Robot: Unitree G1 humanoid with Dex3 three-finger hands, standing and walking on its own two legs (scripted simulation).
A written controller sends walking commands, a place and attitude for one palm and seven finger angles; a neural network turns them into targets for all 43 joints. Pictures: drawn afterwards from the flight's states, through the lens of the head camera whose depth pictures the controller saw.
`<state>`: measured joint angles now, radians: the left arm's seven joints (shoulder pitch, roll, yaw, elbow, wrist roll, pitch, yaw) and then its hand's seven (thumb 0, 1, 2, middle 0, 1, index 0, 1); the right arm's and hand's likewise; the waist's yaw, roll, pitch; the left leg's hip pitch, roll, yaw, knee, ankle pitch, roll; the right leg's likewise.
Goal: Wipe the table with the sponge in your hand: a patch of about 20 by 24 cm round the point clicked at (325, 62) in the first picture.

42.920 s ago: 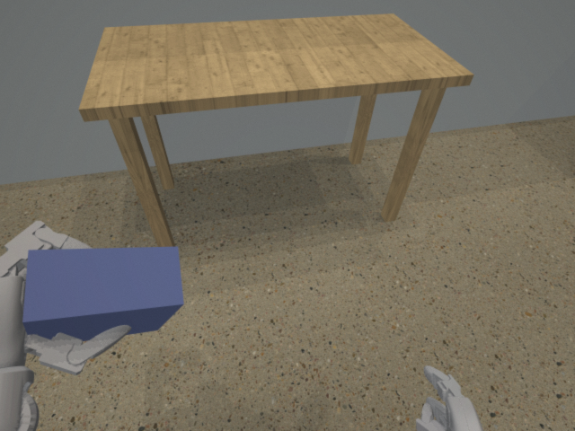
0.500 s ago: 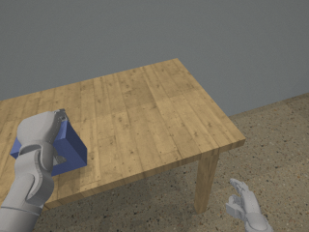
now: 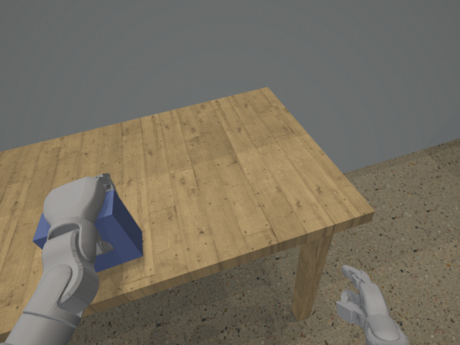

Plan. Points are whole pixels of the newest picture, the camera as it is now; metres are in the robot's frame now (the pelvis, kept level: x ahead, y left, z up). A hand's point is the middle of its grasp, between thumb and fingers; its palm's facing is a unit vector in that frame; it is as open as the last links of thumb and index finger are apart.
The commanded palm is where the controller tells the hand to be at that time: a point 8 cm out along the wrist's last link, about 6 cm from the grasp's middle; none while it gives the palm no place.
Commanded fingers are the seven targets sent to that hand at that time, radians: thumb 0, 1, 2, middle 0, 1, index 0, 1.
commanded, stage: move the sponge above the wiping area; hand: left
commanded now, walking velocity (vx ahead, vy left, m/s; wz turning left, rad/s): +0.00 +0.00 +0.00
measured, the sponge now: (100, 242) +0.26 +0.29 +0.05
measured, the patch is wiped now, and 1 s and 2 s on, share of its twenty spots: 0.00 0.00 0.00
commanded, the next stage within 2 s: none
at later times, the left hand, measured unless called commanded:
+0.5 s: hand (101, 234) +0.26 +0.27 +0.08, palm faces -0.06 -0.14 -0.99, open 10.3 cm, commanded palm +0.24 +0.27 +0.17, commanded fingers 0.00 0.10 1.30 -1.20 -1.60 -1.20 -1.60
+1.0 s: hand (118, 229) +0.26 +0.24 +0.09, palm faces -0.03 -0.11 -0.99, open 10.3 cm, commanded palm +0.24 +0.26 +0.17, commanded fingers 0.00 0.10 1.30 -1.20 -1.60 -1.20 -1.60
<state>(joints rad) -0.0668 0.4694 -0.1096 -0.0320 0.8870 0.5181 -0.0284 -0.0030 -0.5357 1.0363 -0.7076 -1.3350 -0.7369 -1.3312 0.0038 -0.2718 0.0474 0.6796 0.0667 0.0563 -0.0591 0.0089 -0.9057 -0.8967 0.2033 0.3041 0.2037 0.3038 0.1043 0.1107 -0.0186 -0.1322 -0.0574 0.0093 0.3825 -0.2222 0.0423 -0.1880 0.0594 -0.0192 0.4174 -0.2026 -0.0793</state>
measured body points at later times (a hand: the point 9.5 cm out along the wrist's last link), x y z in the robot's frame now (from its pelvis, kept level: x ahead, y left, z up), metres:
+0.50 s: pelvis +0.00 +0.01 +0.00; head -0.01 -0.04 +0.45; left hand +0.25 +0.28 +0.14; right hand +0.25 -0.19 -0.08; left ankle -0.01 +0.09 -0.74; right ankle +0.01 -0.07 -0.74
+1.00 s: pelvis +0.00 +0.00 +0.00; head -0.01 -0.04 +0.45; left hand +0.26 +0.24 +0.14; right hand +0.25 -0.20 -0.08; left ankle -0.01 +0.09 -0.74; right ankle +0.01 -0.07 -0.74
